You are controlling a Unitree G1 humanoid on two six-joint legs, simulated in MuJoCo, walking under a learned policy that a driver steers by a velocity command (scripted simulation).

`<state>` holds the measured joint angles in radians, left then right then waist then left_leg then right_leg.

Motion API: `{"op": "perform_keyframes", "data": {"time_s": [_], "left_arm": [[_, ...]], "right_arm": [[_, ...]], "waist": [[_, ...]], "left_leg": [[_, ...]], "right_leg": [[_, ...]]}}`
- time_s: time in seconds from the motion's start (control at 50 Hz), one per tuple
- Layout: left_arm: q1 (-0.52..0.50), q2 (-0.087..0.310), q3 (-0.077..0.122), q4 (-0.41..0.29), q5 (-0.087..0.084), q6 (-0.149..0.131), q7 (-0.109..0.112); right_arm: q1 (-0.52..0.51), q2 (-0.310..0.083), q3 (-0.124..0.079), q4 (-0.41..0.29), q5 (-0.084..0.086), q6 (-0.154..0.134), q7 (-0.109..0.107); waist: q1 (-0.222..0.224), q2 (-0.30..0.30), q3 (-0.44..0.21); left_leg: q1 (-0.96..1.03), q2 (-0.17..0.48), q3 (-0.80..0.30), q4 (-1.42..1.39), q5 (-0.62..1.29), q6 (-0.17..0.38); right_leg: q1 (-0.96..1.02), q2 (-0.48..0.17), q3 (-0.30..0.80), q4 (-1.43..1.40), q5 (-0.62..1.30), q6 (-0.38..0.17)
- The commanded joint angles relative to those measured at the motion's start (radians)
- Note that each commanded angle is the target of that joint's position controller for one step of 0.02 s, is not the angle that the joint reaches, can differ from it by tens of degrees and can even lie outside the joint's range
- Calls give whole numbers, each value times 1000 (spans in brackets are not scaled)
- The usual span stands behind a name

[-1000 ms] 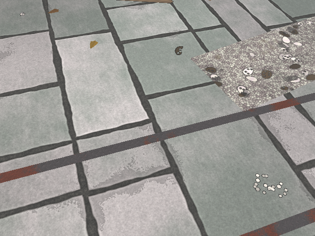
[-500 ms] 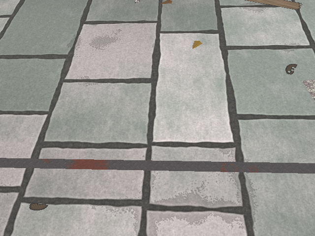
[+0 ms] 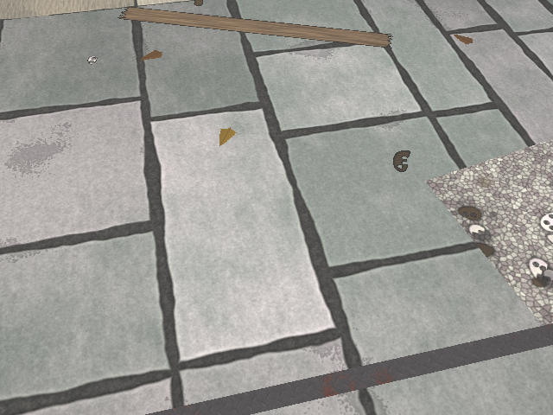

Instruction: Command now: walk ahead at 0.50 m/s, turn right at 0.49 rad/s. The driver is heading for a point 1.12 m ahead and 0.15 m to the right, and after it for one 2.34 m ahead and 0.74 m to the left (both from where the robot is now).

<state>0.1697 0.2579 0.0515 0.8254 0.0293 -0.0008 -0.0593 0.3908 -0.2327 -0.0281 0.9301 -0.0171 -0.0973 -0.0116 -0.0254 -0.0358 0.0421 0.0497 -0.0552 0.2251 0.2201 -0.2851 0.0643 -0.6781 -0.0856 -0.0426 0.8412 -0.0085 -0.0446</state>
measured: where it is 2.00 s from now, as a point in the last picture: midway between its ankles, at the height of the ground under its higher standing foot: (315, 220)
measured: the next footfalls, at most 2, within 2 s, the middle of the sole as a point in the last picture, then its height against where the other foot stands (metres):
right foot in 0.16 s outside the picture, level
left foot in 0.68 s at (280, 374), level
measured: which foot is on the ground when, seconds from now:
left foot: down 0.00-0.14, up 0.16-0.66, down 0.68-1.00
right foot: up 0.00-0.14, down 0.16-0.70, up 0.72-1.00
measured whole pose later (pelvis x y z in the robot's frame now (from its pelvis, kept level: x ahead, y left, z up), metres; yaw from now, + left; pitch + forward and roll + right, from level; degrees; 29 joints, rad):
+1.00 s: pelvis +0.55 -0.07 +0.01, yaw -14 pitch +1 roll +1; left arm 0.12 0.26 0.01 0.74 0.05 -0.04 -0.03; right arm 0.43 -0.24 -0.05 0.90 0.00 -0.05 0.01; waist -0.06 -0.04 0.03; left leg -0.11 -0.12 -0.09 0.29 -0.19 0.10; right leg -0.60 -0.07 0.04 0.81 -0.16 0.03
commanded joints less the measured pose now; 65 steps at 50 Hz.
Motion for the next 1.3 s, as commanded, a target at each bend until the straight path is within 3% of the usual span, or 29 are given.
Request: {"op": "perform_keyframes", "data": {"time_s": [0.02,0.08,0.12,0.14,0.16,0.18,0.2,0.22,0.26,0.32,0.4,0.54,0.6,0.66,0.68,0.7,0.72,0.74,0.76,0.78,0.88,1.08,1.16,1.18,1.2,1.22,1.24,1.26,1.3], "left_arm": [[-121,10,-15,-100,5,-13,-12],[-109,32,-10,-112,8,-12,-7],[7,60,4,-85,10,-13,4],[114,88,19,-55,12,-21,11],[266,142,45,-10,22,-27,26],[264,273,82,-16,25,-21,42],[268,286,88,-31,-18,-11,39],[215,254,81,-26,-24,-7,49],[131,157,56,-26,-24,-16,56],[107,130,43,-30,-30,-48,54],[176,166,53,-17,-29,-58,51],[297,176,57,-8,-19,-49,59],[293,164,47,-2,-14,-58,69],[249,189,46,4,-8,-70,68],[249,169,39,0,-7,-74,65],[339,82,17,-31,-29,-76,60],[375,102,18,-21,-20,-76,56],[288,140,21,-28,9,-72,58],[190,140,17,-47,15,-76,50],[149,126,13,-63,13,-77,45],[120,88,-9,-87,25,-48,34],[-225,68,-36,-209,-3,-59,36],[-55,113,-18,-168,-5,-79,54],[55,156,-1,-141,6,-92,68],[220,236,18,-135,29,-97,86],[199,302,36,-136,29,-76,88],[149,217,28,-138,16,-64,84],[97,131,8,-150,7,-64,79],[71,88,-4,-136,6,-75,75]], "right_arm": [[12,-120,-20,-33,-1,-10,-11],[21,-154,-26,-19,-6,6,-23],[5,-189,-36,-21,-13,24,-29],[1,-201,-41,-27,-15,34,-28],[-20,-201,-41,-45,-12,36,-22],[34,-72,-16,-108,1,27,-1],[-78,-142,-29,-155,-3,13,6],[-150,-140,-25,-180,-1,-1,11],[-132,-133,-23,-165,-3,-8,9],[-93,-106,-17,-165,-37,48,16],[-222,-91,-12,-218,-32,68,24],[-449,-99,0,-297,-17,54,33],[-427,-104,3,-293,-17,38,38],[-192,-159,-26,-216,-14,26,22],[-50,-194,-40,-182,-23,16,11],[73,-298,-64,-178,-43,13,2],[59,-294,-73,-146,-14,33,14],[-49,-222,-60,-168,5,42,25],[-110,-166,-48,-181,9,41,32],[-124,-140,-39,-171,3,39,33],[-44,-158,-47,-112,18,20,26],[101,-183,-71,-80,5,39,14],[20,-211,-82,-110,3,42,8],[16,-193,-78,-114,12,35,15],[11,-122,-59,-150,23,25,19],[109,-82,-51,-178,40,31,17],[100,-154,-61,-142,5,52,8],[36,-155,-63,-139,-6,57,19],[-21,-125,-60,-148,-15,69,37]], "waist": [[-9,92,75],[13,107,35],[71,131,-42],[116,123,-106],[193,58,-183],[120,-179,-260],[157,-102,-324],[137,-22,-174],[47,87,-28],[-7,62,-44],[25,19,-16],[123,-29,-11],[109,-46,-12],[-7,-33,-86],[-71,6,-176],[-58,195,-328],[-28,309,-328],[3,149,-140],[1,65,-64],[18,61,-19],[47,116,-37],[-57,112,-14],[44,107,-65],[93,46,-133],[155,-81,-282],[88,-281,-316],[58,-128,-197],[54,-25,-95],[33,-44,-27]], "left_leg": [[-45,291,-40,-58,584,53],[57,308,5,80,944,33],[81,318,21,298,1152,35],[38,317,18,478,1084,37],[-123,286,28,753,839,13],[-566,112,12,1139,-45,-45],[-760,2,-223,1299,-234,-59],[-846,83,-283,1256,-126,-49],[-740,148,-271,1067,-34,-53],[-612,160,-259,945,-30,-93],[-675,160,-229,757,106,-126],[-714,101,-233,464,253,-119],[-603,89,-218,353,249,-70],[-304,22,-181,250,147,5],[-111,90,-253,236,119,44],[167,359,-670,222,7,158],[204,443,-1041,39,-61,239],[73,403,-948,27,-163,231],[-40,354,-802,24,-103,213],[-118,297,-704,8,23,188],[-201,199,-546,-22,325,193],[-132,174,-566,52,437,147],[-202,152,-606,219,501,85],[-264,89,-559,386,466,59],[-376,29,-456,658,215,35],[-644,-96,-343,851,-292,16],[-722,5,-336,958,-232,20],[-713,36,-335,960,-137,17],[-670,84,-312,913,-60,-4]], "right_leg": [[31,19,-61,-133,24,-27],[117,89,-117,-191,-100,-84],[253,154,-134,-205,-221,-134],[387,180,-113,-253,-252,-162],[616,136,-8,-343,-265,-207],[939,-178,481,-366,-246,-354],[996,-254,827,-532,-240,-432],[898,-244,665,-563,-206,-394],[643,-155,471,-591,-19,-300],[512,-61,336,-610,165,-270],[491,-11,304,-633,140,-235],[641,-13,364,-555,189,-189],[673,-53,355,-540,245,-156],[683,-26,281,-315,521,-103],[602,22,230,-105,430,-84],[356,134,149,247,28,-37],[135,228,116,406,-492,-20],[36,143,143,451,-423,-28],[39,99,132,409,-344,-26],[57,67,120,347,-311,-21],[117,35,70,181,-279,50],[118,73,52,-212,-66,86],[437,119,57,-371,-144,38],[618,60,108,-415,-154,7],[831,-189,345,-452,-371,-48],[942,-371,754,-581,-496,-143],[828,-351,753,-579,-589,-156],[717,-294,605,-593,-527,-136],[598,-209,364,-631,-259,-103]]}}
Velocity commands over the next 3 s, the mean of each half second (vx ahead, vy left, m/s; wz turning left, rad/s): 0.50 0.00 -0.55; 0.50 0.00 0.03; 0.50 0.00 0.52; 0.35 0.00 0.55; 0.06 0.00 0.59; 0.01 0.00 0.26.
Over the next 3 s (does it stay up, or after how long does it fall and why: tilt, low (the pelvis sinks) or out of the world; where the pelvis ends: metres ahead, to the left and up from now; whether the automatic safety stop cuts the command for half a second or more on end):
stays up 1.04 -0.08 0.00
